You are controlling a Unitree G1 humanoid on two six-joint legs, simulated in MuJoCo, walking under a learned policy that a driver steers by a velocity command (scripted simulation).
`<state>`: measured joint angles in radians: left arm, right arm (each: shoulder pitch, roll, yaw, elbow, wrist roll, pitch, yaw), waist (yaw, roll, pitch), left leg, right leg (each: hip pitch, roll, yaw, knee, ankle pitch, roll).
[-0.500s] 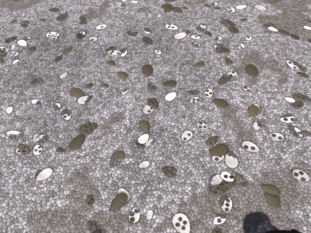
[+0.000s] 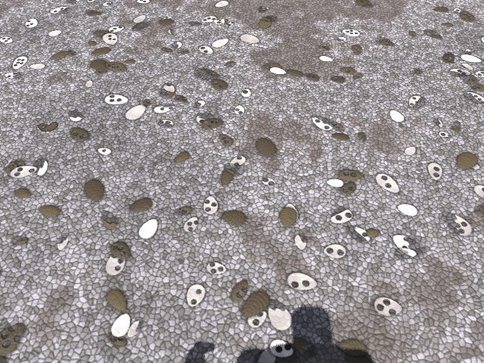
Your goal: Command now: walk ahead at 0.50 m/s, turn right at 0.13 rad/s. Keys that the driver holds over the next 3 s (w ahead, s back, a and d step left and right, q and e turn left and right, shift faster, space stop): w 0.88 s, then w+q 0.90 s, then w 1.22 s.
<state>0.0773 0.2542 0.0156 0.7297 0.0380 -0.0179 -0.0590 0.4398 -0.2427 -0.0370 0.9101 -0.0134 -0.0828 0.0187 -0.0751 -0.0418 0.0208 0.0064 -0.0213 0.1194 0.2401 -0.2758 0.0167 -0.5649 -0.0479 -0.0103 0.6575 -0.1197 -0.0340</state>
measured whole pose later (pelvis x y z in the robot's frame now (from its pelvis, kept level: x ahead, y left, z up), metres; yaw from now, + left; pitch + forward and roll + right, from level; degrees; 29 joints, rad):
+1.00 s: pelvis +0.53 +0.01 +0.00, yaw +1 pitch +0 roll +1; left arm 0.09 0.23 0.03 0.89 0.03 -0.03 -0.03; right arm 0.43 -0.20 -0.04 1.02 -0.01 -0.08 0.01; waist -0.05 -0.04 0.04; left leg 0.01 -0.09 0.07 0.21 -0.22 0.08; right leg -0.61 -0.11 -0.01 0.71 -0.03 0.00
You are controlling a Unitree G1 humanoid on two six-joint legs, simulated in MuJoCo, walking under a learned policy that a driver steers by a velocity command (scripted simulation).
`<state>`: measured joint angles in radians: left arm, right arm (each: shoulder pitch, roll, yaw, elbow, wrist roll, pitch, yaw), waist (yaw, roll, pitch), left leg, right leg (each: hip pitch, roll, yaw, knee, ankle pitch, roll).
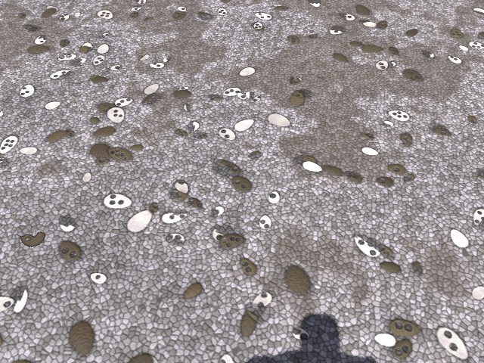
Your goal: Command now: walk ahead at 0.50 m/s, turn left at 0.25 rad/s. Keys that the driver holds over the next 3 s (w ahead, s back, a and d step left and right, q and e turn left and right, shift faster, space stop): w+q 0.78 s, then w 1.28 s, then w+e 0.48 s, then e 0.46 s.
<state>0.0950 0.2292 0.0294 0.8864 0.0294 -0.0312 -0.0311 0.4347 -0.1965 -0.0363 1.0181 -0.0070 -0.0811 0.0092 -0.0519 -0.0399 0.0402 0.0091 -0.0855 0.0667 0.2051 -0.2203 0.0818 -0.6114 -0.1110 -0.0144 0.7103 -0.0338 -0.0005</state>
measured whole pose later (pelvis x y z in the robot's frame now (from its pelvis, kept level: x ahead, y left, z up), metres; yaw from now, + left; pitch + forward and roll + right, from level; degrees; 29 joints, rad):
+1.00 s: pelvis +0.49 +0.11 +0.00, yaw +31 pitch +0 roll +0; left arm 0.14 0.25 0.05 0.82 0.04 -0.02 -0.03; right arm 0.36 -0.24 -0.06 0.92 0.00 -0.06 0.01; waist -0.04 -0.04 0.05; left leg -0.05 -0.14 -0.02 0.24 -0.20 0.13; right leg -0.65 -0.14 0.00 0.90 -0.11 0.03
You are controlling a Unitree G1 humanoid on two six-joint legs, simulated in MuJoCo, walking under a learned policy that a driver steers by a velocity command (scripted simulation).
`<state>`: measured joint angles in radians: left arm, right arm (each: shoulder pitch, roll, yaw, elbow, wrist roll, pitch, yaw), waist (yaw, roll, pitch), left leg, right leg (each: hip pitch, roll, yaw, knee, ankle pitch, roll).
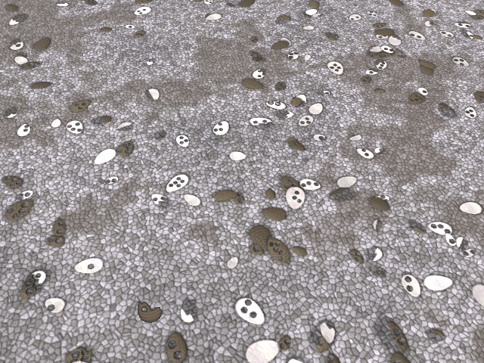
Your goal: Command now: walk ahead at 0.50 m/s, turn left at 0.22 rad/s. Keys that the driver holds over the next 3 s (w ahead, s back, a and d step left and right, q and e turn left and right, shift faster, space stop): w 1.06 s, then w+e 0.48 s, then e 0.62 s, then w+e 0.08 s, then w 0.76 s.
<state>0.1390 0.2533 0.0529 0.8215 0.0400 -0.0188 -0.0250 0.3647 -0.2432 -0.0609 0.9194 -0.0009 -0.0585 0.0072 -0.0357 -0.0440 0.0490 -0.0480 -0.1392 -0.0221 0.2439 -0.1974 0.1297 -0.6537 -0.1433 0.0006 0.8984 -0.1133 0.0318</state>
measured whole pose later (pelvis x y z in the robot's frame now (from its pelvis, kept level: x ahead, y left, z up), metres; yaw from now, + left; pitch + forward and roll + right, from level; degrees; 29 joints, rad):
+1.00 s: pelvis +0.55 +0.02 +0.00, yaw +1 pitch +0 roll +0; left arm 0.24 0.25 0.05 0.94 0.03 -0.04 -0.03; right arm 0.32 -0.23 -0.04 0.98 -0.01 -0.09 0.00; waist 0.00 -0.04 0.04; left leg -0.14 -0.07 0.10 0.31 -0.16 0.09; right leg -0.52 -0.08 0.01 1.05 -0.25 -0.05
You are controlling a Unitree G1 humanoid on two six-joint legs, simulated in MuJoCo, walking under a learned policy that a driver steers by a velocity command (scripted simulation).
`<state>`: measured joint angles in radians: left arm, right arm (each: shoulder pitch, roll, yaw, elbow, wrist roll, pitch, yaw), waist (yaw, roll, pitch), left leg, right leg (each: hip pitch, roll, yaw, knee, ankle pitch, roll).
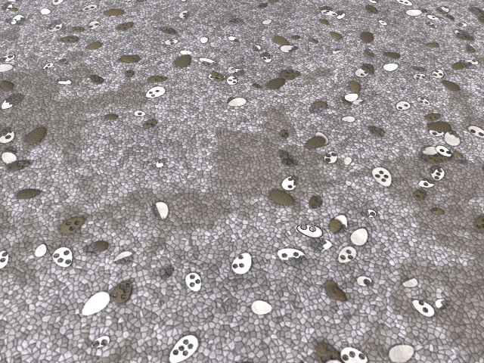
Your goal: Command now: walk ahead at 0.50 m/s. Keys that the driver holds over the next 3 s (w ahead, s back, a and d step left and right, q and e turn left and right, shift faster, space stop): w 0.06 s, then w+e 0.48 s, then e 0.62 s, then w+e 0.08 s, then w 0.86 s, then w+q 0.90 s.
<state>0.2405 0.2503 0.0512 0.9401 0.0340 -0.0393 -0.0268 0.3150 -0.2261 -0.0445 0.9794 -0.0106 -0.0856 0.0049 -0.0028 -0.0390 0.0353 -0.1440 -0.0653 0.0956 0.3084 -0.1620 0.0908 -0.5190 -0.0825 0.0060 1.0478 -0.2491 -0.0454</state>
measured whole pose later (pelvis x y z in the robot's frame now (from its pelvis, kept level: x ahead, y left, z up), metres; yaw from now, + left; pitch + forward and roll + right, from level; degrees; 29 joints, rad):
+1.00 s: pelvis +0.47 -0.06 -0.01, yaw -30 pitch +0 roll -1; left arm 0.24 0.32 0.09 0.82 0.02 0.05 0.00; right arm 0.12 -0.24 -0.01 0.76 -0.02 -0.02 -0.04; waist 0.03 -0.04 0.09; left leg -0.35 0.01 0.07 0.47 -0.11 0.04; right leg -0.43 0.09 0.05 1.17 -0.48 0.01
